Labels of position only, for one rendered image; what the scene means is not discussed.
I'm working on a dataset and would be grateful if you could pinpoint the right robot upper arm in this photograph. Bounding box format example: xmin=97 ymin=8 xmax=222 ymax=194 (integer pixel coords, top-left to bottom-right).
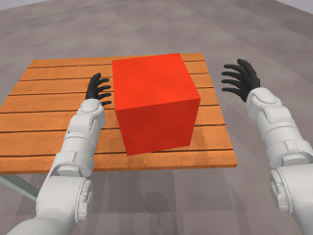
xmin=269 ymin=164 xmax=313 ymax=235

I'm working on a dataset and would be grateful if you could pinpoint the robot right hand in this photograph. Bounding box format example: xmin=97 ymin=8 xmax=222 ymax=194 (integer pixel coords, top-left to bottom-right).
xmin=221 ymin=59 xmax=260 ymax=103

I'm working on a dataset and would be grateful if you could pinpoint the carton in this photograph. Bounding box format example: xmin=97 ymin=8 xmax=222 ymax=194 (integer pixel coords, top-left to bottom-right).
xmin=112 ymin=53 xmax=201 ymax=156

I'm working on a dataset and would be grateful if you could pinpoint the left robot forearm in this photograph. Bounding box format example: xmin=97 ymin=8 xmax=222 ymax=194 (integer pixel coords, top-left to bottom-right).
xmin=35 ymin=98 xmax=107 ymax=214

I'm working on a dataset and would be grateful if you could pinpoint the table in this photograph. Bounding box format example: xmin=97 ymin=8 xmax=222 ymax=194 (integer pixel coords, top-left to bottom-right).
xmin=0 ymin=53 xmax=238 ymax=202

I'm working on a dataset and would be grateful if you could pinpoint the robot left hand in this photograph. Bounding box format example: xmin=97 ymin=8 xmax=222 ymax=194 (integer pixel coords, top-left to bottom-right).
xmin=85 ymin=72 xmax=112 ymax=106

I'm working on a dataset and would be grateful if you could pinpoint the left robot upper arm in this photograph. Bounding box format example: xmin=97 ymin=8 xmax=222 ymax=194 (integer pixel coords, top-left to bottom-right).
xmin=7 ymin=175 xmax=94 ymax=235

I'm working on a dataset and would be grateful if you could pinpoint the right robot forearm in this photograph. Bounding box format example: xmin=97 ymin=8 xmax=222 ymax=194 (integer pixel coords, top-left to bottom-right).
xmin=246 ymin=87 xmax=313 ymax=168

